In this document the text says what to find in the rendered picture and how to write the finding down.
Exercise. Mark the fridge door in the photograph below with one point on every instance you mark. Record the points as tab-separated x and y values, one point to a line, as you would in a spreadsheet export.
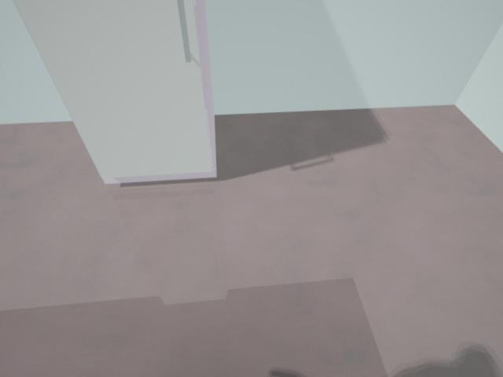
119	67

